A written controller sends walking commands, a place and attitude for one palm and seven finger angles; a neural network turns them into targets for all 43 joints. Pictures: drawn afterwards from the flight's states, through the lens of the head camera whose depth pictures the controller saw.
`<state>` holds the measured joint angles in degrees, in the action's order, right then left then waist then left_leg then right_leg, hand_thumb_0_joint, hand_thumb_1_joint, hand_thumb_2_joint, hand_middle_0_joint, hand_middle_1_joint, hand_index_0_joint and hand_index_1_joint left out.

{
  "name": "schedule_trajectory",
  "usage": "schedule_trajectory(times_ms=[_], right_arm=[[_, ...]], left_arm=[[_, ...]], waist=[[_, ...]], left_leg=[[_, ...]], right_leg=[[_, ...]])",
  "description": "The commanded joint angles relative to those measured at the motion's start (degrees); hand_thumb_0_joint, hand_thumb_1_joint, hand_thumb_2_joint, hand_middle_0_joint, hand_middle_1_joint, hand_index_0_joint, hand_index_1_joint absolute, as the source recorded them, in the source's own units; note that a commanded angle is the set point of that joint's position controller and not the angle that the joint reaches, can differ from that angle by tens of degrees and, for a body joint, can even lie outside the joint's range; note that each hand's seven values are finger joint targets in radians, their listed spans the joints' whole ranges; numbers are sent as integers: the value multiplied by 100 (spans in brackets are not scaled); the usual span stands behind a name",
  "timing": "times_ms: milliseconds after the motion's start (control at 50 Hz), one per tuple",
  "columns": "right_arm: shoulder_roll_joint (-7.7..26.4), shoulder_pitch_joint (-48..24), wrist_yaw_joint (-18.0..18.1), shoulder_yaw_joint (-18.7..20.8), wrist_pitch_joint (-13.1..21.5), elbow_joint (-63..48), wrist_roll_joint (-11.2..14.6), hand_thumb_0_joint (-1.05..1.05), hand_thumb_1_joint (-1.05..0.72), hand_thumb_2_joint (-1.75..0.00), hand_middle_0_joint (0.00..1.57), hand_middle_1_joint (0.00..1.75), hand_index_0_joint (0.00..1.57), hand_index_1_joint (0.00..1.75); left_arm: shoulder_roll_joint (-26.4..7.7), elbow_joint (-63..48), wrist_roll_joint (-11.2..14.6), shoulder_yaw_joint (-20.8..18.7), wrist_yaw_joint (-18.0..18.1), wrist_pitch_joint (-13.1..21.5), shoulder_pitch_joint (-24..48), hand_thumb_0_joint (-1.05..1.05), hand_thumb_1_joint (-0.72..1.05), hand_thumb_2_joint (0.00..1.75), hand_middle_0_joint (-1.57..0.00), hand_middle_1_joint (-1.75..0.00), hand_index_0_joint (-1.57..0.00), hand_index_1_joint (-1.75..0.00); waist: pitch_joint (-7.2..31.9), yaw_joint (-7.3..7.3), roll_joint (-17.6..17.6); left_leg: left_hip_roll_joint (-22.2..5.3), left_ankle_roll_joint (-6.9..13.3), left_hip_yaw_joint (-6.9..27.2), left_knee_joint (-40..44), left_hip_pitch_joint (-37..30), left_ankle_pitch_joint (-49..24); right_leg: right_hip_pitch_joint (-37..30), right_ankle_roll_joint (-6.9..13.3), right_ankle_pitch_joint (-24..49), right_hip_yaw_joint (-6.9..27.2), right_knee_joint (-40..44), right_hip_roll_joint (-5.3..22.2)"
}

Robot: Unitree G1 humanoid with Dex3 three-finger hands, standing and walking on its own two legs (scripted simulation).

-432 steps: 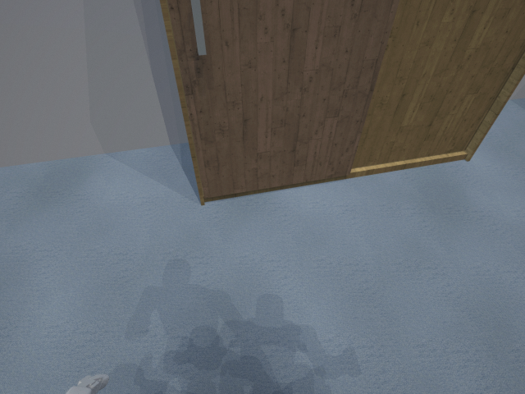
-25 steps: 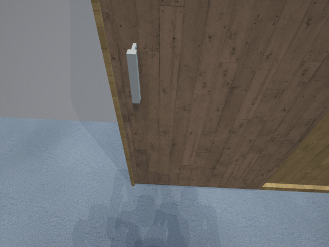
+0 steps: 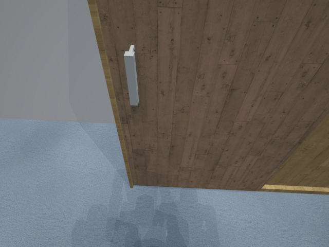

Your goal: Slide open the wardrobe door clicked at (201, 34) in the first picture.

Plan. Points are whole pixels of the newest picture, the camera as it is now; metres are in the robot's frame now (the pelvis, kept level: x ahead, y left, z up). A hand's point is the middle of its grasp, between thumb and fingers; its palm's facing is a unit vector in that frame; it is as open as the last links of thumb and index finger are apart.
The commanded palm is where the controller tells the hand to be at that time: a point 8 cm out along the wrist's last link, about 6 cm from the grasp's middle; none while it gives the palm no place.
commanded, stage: shuffle to correct the standing spot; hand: left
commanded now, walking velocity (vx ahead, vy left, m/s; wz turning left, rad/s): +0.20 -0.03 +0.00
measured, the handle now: (133, 76) +0.57 +0.14 +0.12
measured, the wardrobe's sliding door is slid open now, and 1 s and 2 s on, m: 0.00 0.00 0.00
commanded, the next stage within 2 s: come to a stop and stand still in 0.30 s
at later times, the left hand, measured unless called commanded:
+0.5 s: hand out of the picture +0.08 +0.17 -0.19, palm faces +0.01 -0.99 -0.11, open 7.4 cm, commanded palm none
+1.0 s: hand (105, 230) +0.21 +0.19 -0.20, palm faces +0.12 -0.98 -0.14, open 7.2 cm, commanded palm none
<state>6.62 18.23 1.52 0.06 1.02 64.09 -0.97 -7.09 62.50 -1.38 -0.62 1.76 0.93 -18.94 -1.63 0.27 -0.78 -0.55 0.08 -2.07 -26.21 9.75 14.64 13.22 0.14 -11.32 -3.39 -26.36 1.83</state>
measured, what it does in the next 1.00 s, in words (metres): walks ahead: right foot, then left foot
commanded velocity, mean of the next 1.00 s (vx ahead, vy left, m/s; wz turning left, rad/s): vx -0.01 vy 0.00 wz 0.00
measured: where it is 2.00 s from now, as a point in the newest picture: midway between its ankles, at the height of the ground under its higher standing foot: outside the picture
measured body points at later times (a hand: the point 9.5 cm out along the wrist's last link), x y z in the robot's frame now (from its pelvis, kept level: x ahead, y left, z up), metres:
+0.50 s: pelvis +0.10 +0.01 -0.01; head +0.13 +0.04 +0.44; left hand +0.08 +0.22 -0.18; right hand +0.03 -0.18 -0.15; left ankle +0.00 +0.11 -0.74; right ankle +0.09 -0.10 -0.68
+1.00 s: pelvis +0.12 +0.01 -0.02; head +0.14 +0.05 +0.43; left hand +0.20 +0.24 -0.18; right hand +0.19 -0.22 -0.15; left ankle +0.13 +0.11 -0.74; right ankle +0.21 -0.11 -0.72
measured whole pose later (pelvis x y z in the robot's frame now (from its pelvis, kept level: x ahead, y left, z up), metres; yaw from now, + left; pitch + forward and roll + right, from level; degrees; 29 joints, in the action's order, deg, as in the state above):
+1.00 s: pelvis +0.12 +0.01 -0.02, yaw +3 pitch -2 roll +0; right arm 7.9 11.4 1.8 2.9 0.3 56.5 -1.5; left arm -9.8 54.7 -1.3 -4.1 1.7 -3.0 -7.9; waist -4.7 -0.1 -4.4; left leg -0.6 1.6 -4.7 -38.9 17.0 20.1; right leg 26.3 0.0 -21.3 -3.5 -44.3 3.9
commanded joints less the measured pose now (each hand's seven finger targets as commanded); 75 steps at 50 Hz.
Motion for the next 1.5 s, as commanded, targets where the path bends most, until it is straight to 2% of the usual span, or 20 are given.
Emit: schedule_trajectory(times_ms=[0,260,300,340,400,520,580,620,640,720,880,900,920,940,1040,1140,1200,1260,1300,1480], right_arm=[[488,551,-12,101,-25,-131,-45,0,-90,-90,20,30,20,30],[150,601,-52,85,148,-347,-21,0,-90,-90,20,30,20,30],[258,1143,-33,81,233,-102,-6,0,-90,-90,20,30,20,30],[785,2304,111,189,277,352,-78,0,-90,-90,20,30,20,30],[610,2054,175,74,285,295,-122,0,-90,-90,20,30,20,30],[665,1102,267,77,245,8,-33,0,-90,-90,20,30,20,30],[805,981,224,253,137,-130,94,0,-90,-90,20,30,20,30],[395,1345,142,293,58,-146,148,0,-90,-90,20,30,20,30],[375,1300,171,317,-2,-232,178,0,-90,-90,20,30,20,30],[158,829,83,309,-226,-238,77,0,-90,-90,20,30,20,30],[169,903,-17,294,-173,-369,20,0,-90,-90,20,30,20,30],[401,905,-4,327,-126,-418,16,0,-90,-90,20,30,20,30],[863,639,11,402,-78,-634,-60,0,-90,-90,20,30,20,30],[1069,143,39,416,-90,-909,-106,0,-90,-90,20,30,20,30],[807,-784,85,299,-21,-1155,-68,0,-90,-90,20,30,20,30],[854,-168,90,343,-23,-893,-67,0,-90,-90,20,30,20,30],[850,-130,41,322,1,-787,43,0,-90,-90,20,30,20,30],[519,-268,-22,216,-1,-787,79,0,-90,-90,20,30,20,30],[591,-314,-4,243,-55,-663,36,0,-90,-90,20,30,20,30],[526,-51,-26,117,-120,-173,24,0,-90,-90,20,30,20,30]], left_arm=[[-482,-170,-14,-129,-19,-9,-488,0,90,90,-20,-30,-20,-30],[-631,-86,6,-347,-33,125,-1085,0,90,90,-20,-30,-20,-30],[-443,-166,16,-303,-55,126,-726,0,90,90,-20,-30,-20,-30],[-157,-427,-2,-185,-70,178,-66,0,90,90,-20,-30,-20,-30],[-206,-512,-7,-242,-115,188,356,0,90,90,-20,-30,-20,-30],[-89,-532,63,-199,-141,-7,369,0,90,90,-20,-30,-20,-30],[-692,-304,28,-329,-62,24,-517,0,90,90,-20,-30,-20,-30],[-1247,-257,-2,-445,31,65,-800,0,90,90,-20,-30,-20,-30],[-1306,-326,7,-452,64,72,-772,0,90,90,-20,-30,-20,-30],[-975,-763,-13,-389,121,-63,533,0,90,90,-20,-30,-20,-30],[-1075,-1021,-24,-457,43,-239,934,0,90,90,-20,-30,-20,-30],[-837,-1081,20,-426,16,-283,906,0,90,90,-20,-30,-20,-30],[-484,-1186,77,-375,-12,-344,850,0,90,90,-20,-30,-20,-30],[-524,-1238,46,-358,5,-387,927,0,90,90,-20,-30,-20,-30],[-423,-825,-41,-358,-33,-359,263,0,90,90,-20,-30,-20,-30],[-332,-852,0,-189,-15,-191,422,0,90,90,-20,-30,-20,-30],[-497,-522,7,-153,36,-43,-180,0,90,90,-20,-30,-20,-30],[-773,-400,22,-91,67,36,-193,0,90,90,-20,-30,-20,-30],[-598,-337,48,-57,71,62,-122,0,90,90,-20,-30,-20,-30],[-526,-72,55,11,54,-12,-344,0,90,90,-20,-30,-20,-30]], waist=[[-654,37,45],[-604,42,-655],[-472,-253,240],[-471,-689,1996],[-809,-502,803],[-429,14,1171],[67,395,558],[914,407,-1038],[1133,352,-1045],[405,15,-1134],[371,-274,-661],[213,-295,90],[-103,-249,1783],[-424,-186,1796],[-262,235,720],[226,-115,837],[620,35,185],[390,-91,-444],[287,-93,-951],[-639,-63,-11]], left_leg=[[-465,214,513,804,962,1729],[-152,168,-295,-819,1142,716],[-447,248,95,205,-23,-24],[-2011,1066,2068,772,-1758,-3510],[-2058,1240,1465,456,-1590,-5101],[-1045,473,187,152,-557,-5893],[-894,271,326,-763,-62,-4154],[170,8,-140,-2839,1164,791],[248,52,138,-3745,1047,2325],[-136,-34,264,-3978,1166,1943],[11,-124,-358,-631,-143,193],[-301,-43,89,160,-250,161],[-1512,387,1719,1168,397,210],[-2047,825,2198,1661,1419,102],[-1146,809,732,1109,1077,-897],[-1329,1026,906,674,-552,-2351],[-953,548,646,63,-298,-2132],[-372,100,136,164,195,-804],[-435,72,127,217,-112,-791],[-494,69,286,698,86,95]], right_leg=[[222,222,-1907,586,556,347],[-48,843,-1710,1426,835,1070],[582,573,-778,509,-299,484],[2624,118,-1831,-448,-2741,-241],[3097,195,-1975,-2,-3589,234],[958,90,-239,-425,-1334,-68],[-681,123,1892,-292,-118,93],[-1971,1027,6264,1263,-537,1902],[-1660,1560,6587,1478,-227,2527],[54,1311,3522,850,288,1951],[1177,711,29,711,91,1359],[1428,450,-683,416,-490,950],[1812,18,-1699,-94,-1521,210],[1396,-29,-1959,171,-2522,-28],[1181,-66,-970,478,-3263,-13],[872,-159,-1542,215,-980,131],[-431,-123,278,397,785,264],[-505,320,2219,982,385,1102],[-122,299,1497,912,465,811],[592,167,-1230,808,1136,498]])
